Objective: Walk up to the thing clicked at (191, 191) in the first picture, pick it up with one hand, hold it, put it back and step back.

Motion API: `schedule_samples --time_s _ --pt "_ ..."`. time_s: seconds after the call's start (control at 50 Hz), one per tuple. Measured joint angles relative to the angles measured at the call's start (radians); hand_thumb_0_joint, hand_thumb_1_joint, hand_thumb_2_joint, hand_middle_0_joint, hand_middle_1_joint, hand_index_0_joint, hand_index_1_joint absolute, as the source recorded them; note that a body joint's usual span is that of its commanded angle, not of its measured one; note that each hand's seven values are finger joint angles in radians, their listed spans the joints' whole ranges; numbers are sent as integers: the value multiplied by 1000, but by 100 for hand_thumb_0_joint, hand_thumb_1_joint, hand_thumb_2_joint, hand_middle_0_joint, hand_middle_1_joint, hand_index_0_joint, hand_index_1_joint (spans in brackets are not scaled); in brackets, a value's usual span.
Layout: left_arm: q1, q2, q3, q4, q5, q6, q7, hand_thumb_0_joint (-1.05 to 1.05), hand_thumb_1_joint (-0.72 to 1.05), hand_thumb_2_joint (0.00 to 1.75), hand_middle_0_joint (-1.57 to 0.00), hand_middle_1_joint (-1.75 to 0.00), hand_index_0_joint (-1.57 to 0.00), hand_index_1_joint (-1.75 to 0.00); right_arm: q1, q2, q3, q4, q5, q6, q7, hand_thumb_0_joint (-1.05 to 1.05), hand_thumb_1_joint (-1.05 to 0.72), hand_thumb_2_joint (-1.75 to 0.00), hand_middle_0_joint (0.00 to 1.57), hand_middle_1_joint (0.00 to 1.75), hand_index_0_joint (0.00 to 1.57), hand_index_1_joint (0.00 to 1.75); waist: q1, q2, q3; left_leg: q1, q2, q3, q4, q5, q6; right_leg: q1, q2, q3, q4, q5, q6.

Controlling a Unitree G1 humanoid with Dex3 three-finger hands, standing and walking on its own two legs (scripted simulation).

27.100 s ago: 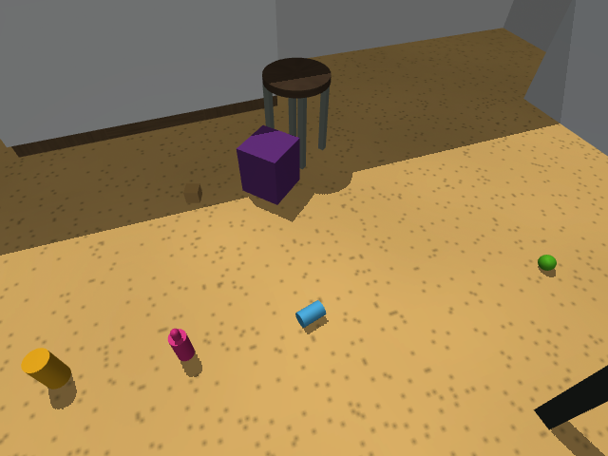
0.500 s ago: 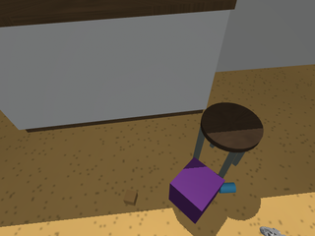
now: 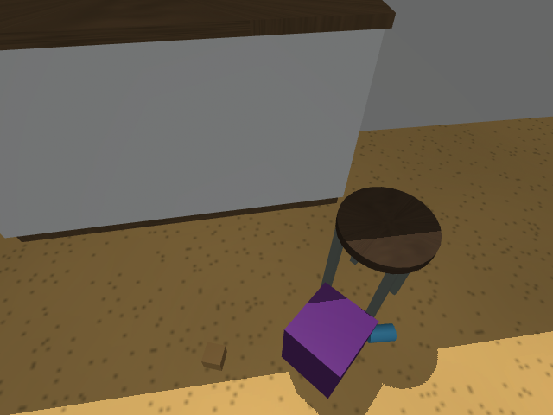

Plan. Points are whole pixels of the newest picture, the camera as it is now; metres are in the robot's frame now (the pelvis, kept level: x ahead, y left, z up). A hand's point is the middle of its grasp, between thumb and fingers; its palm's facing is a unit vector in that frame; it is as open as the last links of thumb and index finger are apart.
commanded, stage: walk up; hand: left
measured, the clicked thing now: (214, 356) +0.44 +0.20 -0.75
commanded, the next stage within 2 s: none
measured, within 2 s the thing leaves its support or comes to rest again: neither
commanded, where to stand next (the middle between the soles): +0.08 -0.03 m, yaw +0 degrees
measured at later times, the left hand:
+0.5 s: hand out of the picture +0.08 +0.27 -0.15, palm faces -0.01 -0.91 -0.41, open 7.4 cm
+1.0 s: hand out of the picture +0.03 +0.34 -0.18, palm faces -0.02 -0.93 -0.36, open 7.4 cm
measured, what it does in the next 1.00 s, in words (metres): steps on the spot: left foot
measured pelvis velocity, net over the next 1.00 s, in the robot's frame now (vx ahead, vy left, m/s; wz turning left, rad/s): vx -0.06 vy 0.06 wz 0.03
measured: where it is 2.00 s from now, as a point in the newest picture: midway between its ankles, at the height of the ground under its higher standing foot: outside the picture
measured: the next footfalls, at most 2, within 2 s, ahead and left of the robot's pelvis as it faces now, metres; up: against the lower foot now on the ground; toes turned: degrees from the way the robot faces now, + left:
left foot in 0.84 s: -0.06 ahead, +0.17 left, +0.00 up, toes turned -1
right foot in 1.30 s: +0.06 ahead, -0.11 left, +0.00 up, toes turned -1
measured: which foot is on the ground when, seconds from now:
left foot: down 0.00-0.64, up 0.66-0.82, down 0.84-1.00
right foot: down 0.00-0.86, up 0.88-1.00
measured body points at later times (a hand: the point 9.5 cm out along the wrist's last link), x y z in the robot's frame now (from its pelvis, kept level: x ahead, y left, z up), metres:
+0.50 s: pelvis -0.01 +0.00 -0.01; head +0.03 -0.01 +0.44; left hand +0.08 +0.32 -0.13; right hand +0.09 -0.31 -0.14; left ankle +0.06 +0.12 -0.74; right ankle -0.03 -0.15 -0.74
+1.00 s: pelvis -0.06 +0.06 -0.02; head -0.05 +0.09 +0.43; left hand +0.03 +0.38 -0.15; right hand -0.07 -0.25 -0.12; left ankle -0.10 +0.17 -0.74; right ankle -0.02 -0.10 -0.68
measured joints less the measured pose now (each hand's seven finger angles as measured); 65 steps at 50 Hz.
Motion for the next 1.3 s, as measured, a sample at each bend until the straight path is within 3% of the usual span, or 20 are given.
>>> schedule_samples --time_s 0.38,0.5,0.6,0.64,0.66,0.7,0.76,0.82,0.84,0.86,0.9,0.94,1.04,1.18,1.3 --pt "-8 -7 3 24 5 5 4 0 90 90 -20 -30 -20 -30 -35 4 -5 11 1 6 -3 0 -90 -90 20 30 21 30 9 18 -2 32 2 3 -26 3 -6 29 1 3 -24 3 -3" --pt "-34 10 25 -45 -19 22 26 0 90 90 -21 -30 -20 -30 -73 -20 -32 -46 5 42 5 0 -90 -90 20 30 21 30 6 20 82 -41 -1 1 48 0 1 -63 -1 3 96 -27 -4" --pt "-37 40 40 -109 -17 43 34 0 90 90 -21 -30 -20 -30 -91 -46 -56 -123 -3 75 14 0 -90 -90 20 30 21 30 5 16 142 -131 -9 4 153 -13 10 -173 -8 9 250 -69 -11" --pt "-23 45 46 -128 -11 49 35 0 90 90 -21 -30 -20 -30 -86 -59 -65 -153 -8 88 18 0 -90 -90 20 30 21 30 1 24 150 -174 -9 1 223 -36 26 -210 -7 7 313 -91 -12" --pt "-15 45 50 -136 -4 52 35 0 90 90 -21 -30 -20 -30 -81 -65 -70 -166 -11 94 20 0 -90 -90 20 30 21 30 0 27 154 -198 -19 -11 284 -97 29 -222 -10 7 340 -100 -8" --pt "3 39 55 -152 15 51 37 0 90 90 -21 -30 -20 -30 -68 -73 -80 -191 -20 108 21 0 -90 -90 20 30 21 30 10 25 159 -243 -57 -51 473 -254 17 -240 -21 21 370 -105 -6" --pt "20 30 60 -161 31 56 42 0 90 90 -21 -30 -20 -30 -33 -79 -92 -218 -16 105 27 0 -90 -90 20 30 20 30 8 20 141 -262 -83 -87 679 -332 6 -271 -44 34 370 -89 -8" --pt "20 33 64 -170 51 57 38 1 90 90 -21 -30 -21 -30 28 -74 -91 -214 -8 75 28 0 -90 -90 20 30 20 30 -2 11 102 -149 -44 -76 530 -375 3 -306 -70 30 372 -86 -2" --pt "25 36 63 -177 56 56 33 1 90 90 -21 -30 -21 -30 56 -72 -89 -206 -8 58 25 0 -90 -90 20 30 20 30 -7 7 82 -83 -32 -74 397 -363 3 -323 -78 28 395 -102 -9" --pt "21 47 65 -180 57 59 28 1 90 90 -21 -30 -20 -30 76 -54 -89 -192 -14 39 17 0 -90 -90 20 30 20 30 -8 -27 80 -58 -54 -60 359 -332 3 -336 -94 55 443 -152 -28" --pt "31 54 71 -181 53 67 23 1 90 90 -21 -30 -20 -30 127 -18 -72 -173 -30 8 5 0 -90 -90 20 30 20 30 3 -69 73 -35 -74 -32 367 -326 9 -365 -44 132 583 -247 -51" --pt "51 49 66 -166 51 68 15 1 90 90 -20 -30 -20 -30 184 2 -52 -151 -25 -14 3 0 -90 -90 20 30 21 30 -12 -64 44 -3 -58 -44 333 -313 15 -380 20 122 663 -251 -55" --pt "64 78 86 -179 33 74 -31 1 90 90 -20 -30 -20 -30 287 29 -32 -130 -16 -65 -34 0 -90 -90 20 30 21 30 -23 -93 35 103 -36 -60 167 -236 7 -429 57 115 707 -100 -49" --pt "63 110 109 -202 18 106 -49 1 90 90 -20 -30 -20 -30 304 -8 -46 -158 -18 -74 -74 0 -89 -90 21 31 21 30 -13 -125 74 153 -10 -32 116 -228 -14 -433 43 145 589 -2 -37" --pt "33 62 84 -193 11 92 -50 1 90 90 -20 -30 -20 -30 245 -56 -44 -210 -13 -53 -67 0 -90 -90 20 30 21 30 -10 -87 88 108 16 -10 202 -290 -42 -274 7 33 283 -13 -61"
